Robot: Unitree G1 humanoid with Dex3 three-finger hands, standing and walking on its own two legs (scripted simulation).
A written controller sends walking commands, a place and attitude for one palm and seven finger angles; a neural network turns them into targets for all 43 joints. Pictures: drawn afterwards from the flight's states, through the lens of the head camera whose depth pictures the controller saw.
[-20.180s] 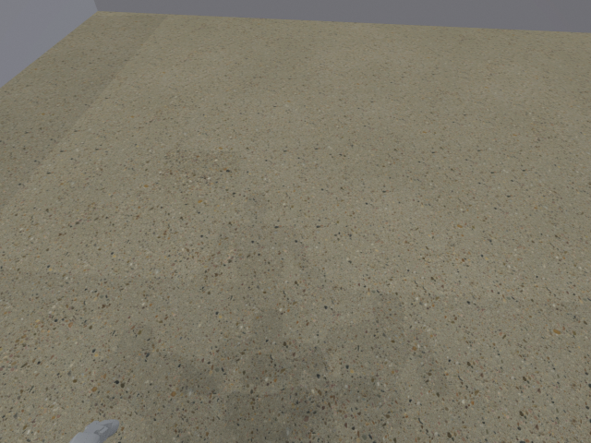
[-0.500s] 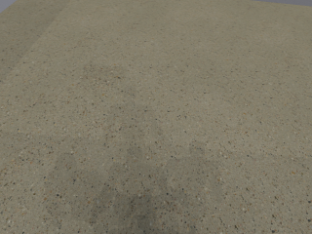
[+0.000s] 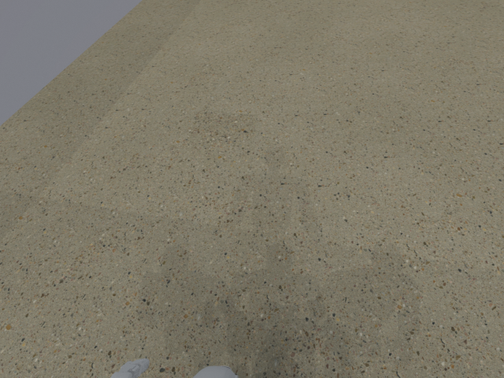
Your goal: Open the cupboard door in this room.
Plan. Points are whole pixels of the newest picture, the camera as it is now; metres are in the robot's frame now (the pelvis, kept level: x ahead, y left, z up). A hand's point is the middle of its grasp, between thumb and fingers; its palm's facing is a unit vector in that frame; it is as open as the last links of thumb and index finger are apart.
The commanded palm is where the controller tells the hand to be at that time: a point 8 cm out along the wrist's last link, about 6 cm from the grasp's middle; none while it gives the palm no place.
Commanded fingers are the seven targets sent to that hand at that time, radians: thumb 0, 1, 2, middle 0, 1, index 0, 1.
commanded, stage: turn or walk to find it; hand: left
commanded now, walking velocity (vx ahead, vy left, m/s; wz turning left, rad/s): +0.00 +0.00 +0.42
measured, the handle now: out of the picture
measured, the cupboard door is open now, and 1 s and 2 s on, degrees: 0 0 0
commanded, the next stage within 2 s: stand and wait in 0.04 s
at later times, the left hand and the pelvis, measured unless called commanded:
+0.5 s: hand out of the picture -0.05 +0.26 -0.18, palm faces +0.29 -0.93 -0.24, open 7.4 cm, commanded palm none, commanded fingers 0.00 0.90 0.90 -0.20 -0.30 -0.20 -0.30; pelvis -0.03 +0.05 +0.00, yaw +13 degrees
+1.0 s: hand out of the picture -0.03 +0.21 -0.14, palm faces +0.46 -0.84 -0.30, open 7.3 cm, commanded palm none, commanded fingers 0.00 0.90 0.90 -0.20 -0.30 -0.20 -0.30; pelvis -0.03 -0.01 +0.00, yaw +28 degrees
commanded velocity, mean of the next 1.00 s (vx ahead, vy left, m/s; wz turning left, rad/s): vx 0.00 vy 0.00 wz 0.49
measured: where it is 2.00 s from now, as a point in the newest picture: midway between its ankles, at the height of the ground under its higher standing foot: outside the picture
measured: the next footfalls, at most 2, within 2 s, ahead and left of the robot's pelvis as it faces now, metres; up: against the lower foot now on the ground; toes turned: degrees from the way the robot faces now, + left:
left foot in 0.36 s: -0.01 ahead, +0.15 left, +0.00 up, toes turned +15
right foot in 0.84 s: +0.04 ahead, -0.08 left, +0.00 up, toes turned +20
